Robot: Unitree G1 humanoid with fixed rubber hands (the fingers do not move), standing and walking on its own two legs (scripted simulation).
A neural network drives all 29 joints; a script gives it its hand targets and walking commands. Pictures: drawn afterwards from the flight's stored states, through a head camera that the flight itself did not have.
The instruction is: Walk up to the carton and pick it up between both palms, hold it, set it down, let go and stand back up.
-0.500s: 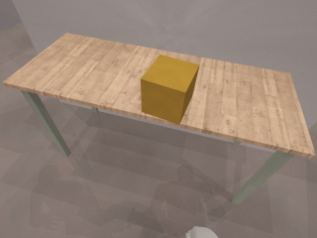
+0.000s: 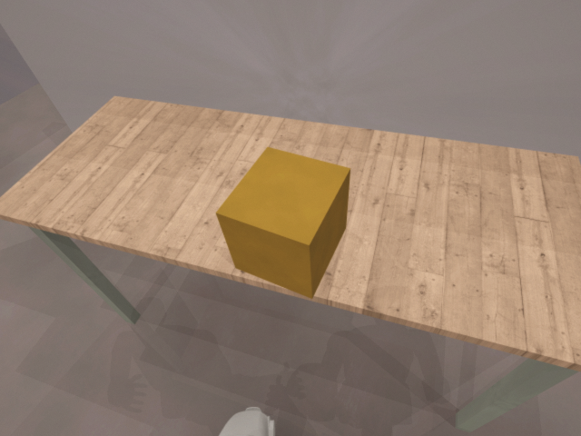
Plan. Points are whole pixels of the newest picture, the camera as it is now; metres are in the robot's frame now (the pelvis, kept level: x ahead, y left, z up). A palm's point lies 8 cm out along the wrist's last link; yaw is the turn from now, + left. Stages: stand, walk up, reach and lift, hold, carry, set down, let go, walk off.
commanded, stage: walk up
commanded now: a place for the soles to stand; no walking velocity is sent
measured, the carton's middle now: (289, 221) +0.47 +0.05 -0.02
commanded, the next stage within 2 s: none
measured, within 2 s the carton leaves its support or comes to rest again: neither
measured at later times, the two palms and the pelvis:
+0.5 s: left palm out of the picture +0.12 +0.26 -0.11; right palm out of the picture +0.15 -0.25 -0.11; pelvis +0.05 +0.01 -0.01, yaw -1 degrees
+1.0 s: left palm out of the picture +0.15 +0.27 -0.11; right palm out of the picture +0.14 -0.25 -0.12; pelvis +0.07 +0.01 -0.01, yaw -1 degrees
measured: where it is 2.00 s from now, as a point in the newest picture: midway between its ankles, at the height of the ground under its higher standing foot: outside the picture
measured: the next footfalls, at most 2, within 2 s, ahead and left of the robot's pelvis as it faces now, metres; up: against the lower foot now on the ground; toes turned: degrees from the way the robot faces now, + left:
left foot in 0.14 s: +0.15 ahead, +0.12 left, +0.00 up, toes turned +2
left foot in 1.48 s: +0.21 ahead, +0.33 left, +0.00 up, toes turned -24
